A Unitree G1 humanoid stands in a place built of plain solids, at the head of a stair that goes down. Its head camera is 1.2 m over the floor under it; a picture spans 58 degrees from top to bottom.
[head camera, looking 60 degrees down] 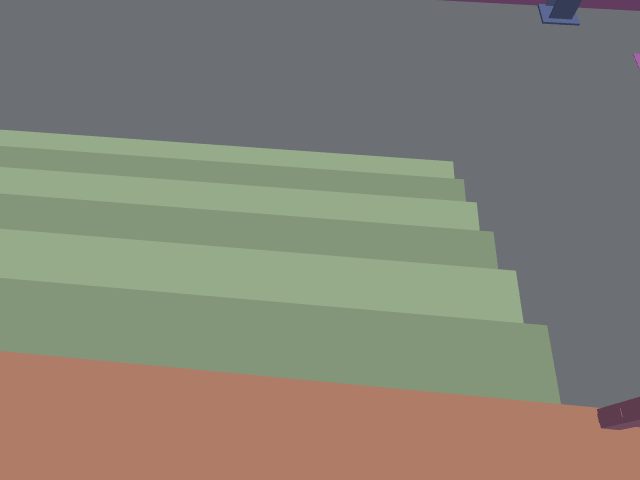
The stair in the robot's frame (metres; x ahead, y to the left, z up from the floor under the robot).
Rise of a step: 0.17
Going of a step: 0.28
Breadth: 3.10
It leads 5 degrees to the right of straight ahead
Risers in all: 7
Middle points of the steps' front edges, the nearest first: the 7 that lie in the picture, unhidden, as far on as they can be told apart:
0.33 0.82 0.00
0.61 0.80 -0.16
0.89 0.77 -0.33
1.17 0.75 -0.50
1.45 0.72 -0.66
1.73 0.70 -0.83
2.00 0.67 -0.99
